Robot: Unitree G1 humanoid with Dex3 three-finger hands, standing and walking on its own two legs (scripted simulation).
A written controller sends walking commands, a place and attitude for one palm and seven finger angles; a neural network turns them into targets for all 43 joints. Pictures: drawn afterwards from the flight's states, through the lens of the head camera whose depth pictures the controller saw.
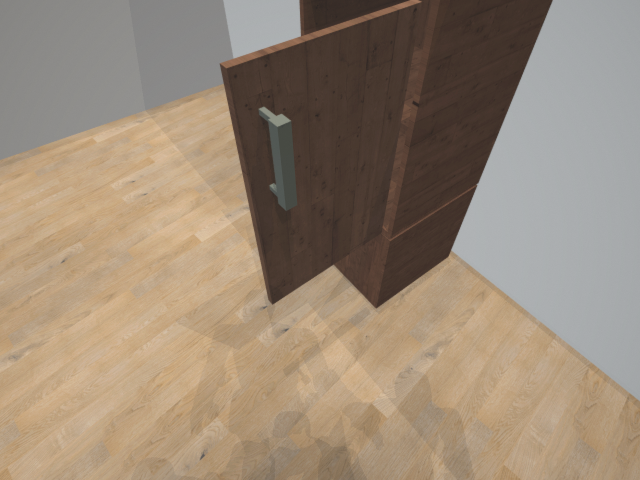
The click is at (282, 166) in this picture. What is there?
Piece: cupboard door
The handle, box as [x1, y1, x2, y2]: [258, 107, 296, 210]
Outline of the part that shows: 262,107 258,109 259,114 267,120 269,124 276,181 275,184 273,183 269,186 270,189 278,197 278,203 286,210 296,205 291,123 290,120 282,114 276,116 266,108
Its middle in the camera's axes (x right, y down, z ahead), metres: -0.07 -0.12 +0.62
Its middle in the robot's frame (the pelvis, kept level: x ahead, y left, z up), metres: +0.56 +0.11 +0.08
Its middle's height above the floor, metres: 0.86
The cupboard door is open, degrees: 91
